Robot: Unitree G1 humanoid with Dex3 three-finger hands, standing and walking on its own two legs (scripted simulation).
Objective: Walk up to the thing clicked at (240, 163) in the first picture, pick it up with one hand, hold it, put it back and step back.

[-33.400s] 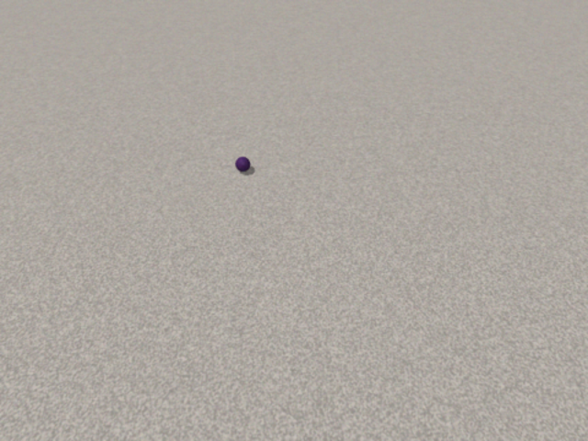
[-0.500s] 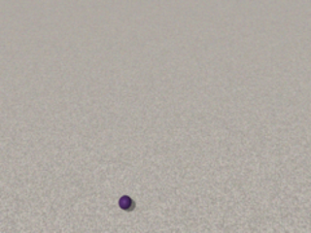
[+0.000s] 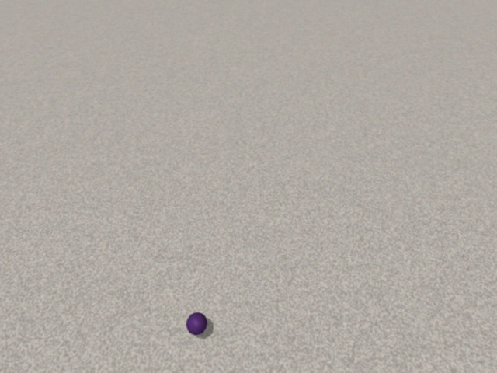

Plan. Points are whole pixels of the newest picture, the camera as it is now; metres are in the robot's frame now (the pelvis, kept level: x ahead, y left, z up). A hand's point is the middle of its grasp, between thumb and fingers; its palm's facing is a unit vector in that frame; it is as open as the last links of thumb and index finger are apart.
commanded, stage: stand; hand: left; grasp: from above
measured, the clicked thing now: (196, 323) +0.45 +0.24 -0.74
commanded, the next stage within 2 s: step back in 0.36 s
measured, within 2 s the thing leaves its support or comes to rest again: neither
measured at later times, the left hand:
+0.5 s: hand out of the picture +0.07 +0.26 -0.16, palm faces +0.02 -0.93 -0.36, open 7.4 cm
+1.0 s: hand out of the picture +0.03 +0.32 -0.18, palm faces -0.08 -0.93 -0.36, open 7.4 cm
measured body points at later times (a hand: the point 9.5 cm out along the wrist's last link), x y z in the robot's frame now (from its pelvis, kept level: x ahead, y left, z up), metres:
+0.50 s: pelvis -0.02 +0.00 -0.01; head +0.02 +0.00 +0.44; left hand +0.07 +0.31 -0.14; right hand +0.07 -0.30 -0.14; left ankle +0.00 +0.13 -0.74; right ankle -0.01 -0.12 -0.75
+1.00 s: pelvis -0.10 +0.06 -0.02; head -0.02 +0.08 +0.42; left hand +0.03 +0.36 -0.16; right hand -0.02 -0.25 -0.13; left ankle -0.05 +0.15 -0.75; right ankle -0.14 -0.08 -0.70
